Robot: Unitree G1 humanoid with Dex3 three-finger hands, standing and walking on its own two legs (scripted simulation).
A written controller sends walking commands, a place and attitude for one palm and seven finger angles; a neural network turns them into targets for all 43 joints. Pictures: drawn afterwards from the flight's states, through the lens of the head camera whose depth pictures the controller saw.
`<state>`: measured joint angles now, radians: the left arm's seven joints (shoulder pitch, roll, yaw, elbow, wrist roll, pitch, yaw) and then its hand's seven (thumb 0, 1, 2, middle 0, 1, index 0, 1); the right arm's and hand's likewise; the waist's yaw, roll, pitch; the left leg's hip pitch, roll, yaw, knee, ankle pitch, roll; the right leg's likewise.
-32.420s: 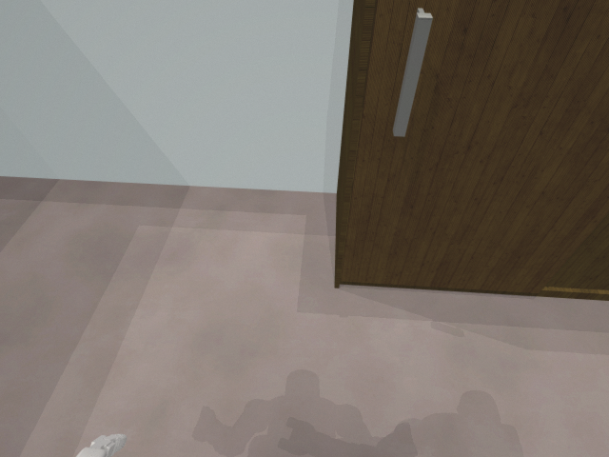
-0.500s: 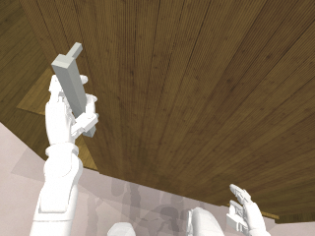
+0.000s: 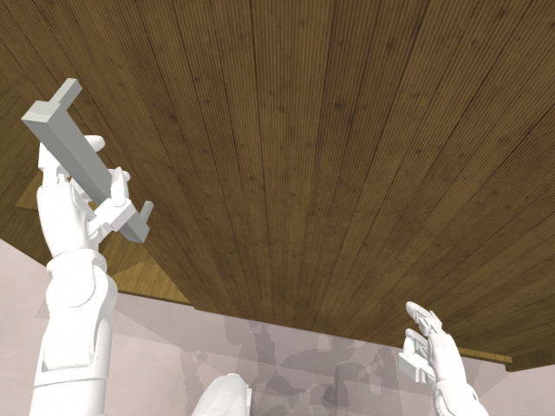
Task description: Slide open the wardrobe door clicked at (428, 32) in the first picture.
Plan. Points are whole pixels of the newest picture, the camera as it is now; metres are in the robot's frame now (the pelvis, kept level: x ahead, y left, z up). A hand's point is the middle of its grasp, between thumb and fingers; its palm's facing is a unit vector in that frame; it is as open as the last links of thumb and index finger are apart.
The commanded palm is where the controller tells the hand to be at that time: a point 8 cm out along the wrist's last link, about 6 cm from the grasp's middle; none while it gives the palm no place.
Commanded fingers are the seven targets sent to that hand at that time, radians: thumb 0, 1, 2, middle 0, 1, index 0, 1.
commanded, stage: step sideways, sliding the door along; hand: left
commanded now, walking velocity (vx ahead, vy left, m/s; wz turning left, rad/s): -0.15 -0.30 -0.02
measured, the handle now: (110, 174) +0.35 +0.29 +0.11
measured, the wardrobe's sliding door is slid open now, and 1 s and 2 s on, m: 0.42 0.46 0.46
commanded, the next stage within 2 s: stop walking and hold the door there in 0.38 s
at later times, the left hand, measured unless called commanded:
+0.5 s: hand (155, 204) +0.31 +0.21 +0.13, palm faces +0.47 -0.88 -0.02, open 6.7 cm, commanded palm +0.27 +0.23 +0.07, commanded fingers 0.00 0.90 0.90 -0.45 -1.40 -0.45 -1.40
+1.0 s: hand (149, 207) +0.31 +0.22 +0.12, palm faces +0.49 -0.84 -0.25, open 6.5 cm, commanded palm +0.27 +0.24 +0.07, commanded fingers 0.00 0.90 0.90 -0.45 -1.40 -0.45 -1.40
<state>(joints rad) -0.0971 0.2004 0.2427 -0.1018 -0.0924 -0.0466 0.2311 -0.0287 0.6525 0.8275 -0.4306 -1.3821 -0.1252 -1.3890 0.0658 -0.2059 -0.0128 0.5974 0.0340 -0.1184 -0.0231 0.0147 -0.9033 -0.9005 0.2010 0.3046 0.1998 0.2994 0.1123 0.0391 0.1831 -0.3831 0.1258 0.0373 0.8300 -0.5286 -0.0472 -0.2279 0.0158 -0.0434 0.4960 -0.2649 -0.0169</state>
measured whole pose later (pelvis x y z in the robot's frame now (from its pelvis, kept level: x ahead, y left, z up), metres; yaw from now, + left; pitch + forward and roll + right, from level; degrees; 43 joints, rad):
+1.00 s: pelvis -0.04 -0.08 +0.01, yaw -6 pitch -3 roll -1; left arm -0.14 0.43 0.43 0.46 -0.05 -0.13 0.17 -0.12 0.61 0.78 -0.40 -1.36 -0.28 -1.35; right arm 0.26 -0.27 -0.04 0.73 0.03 -0.06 -0.10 0.02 -0.91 -0.90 0.19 0.30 0.19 0.30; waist -0.04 0.02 -0.01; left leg -0.23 0.01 0.08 0.44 -0.16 0.04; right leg -0.28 -0.04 -0.03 0.75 -0.42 0.01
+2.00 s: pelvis -0.10 -0.02 -0.01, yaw -4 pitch -2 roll +3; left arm -0.49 0.42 0.30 0.78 -0.03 -0.24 0.07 -0.23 0.62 0.78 -0.44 -1.39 -0.41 -1.40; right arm 0.17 -0.34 -0.07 0.75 0.05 0.01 -0.09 0.01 -0.91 -0.90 0.20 0.30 0.20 0.30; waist 0.01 0.02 0.09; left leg -0.28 -0.04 0.06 0.52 -0.21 0.00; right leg -0.34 -0.21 -0.02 0.57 -0.20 0.11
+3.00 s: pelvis -0.12 -0.01 +0.00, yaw -6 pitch +0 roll -1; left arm -0.59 0.44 0.28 0.99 -0.07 -0.21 0.07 -0.16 0.68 0.78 -0.40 -1.32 -0.35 -1.40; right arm 0.25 -0.27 0.01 0.75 0.06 0.00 -0.10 0.01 -0.91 -0.90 0.20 0.30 0.20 0.30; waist -0.01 0.05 0.00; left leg -0.33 0.04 0.06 0.50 -0.16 0.01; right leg -0.14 0.04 -0.02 0.47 -0.32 -0.02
